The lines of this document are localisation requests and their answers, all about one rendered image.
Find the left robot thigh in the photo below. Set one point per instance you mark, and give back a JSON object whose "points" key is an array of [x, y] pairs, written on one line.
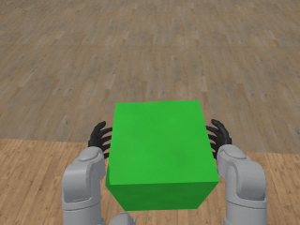
{"points": [[123, 219]]}

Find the right robot forearm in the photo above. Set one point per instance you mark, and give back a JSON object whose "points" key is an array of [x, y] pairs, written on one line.
{"points": [[245, 187]]}

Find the left robot forearm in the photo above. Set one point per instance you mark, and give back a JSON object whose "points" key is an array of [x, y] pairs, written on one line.
{"points": [[81, 193]]}

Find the right robot hand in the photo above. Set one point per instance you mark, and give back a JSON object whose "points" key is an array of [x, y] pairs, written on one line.
{"points": [[222, 137]]}

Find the carton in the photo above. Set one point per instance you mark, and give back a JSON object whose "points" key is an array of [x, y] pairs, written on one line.
{"points": [[160, 156]]}

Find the left robot hand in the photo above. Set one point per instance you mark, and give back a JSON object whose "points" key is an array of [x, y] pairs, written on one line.
{"points": [[96, 139]]}

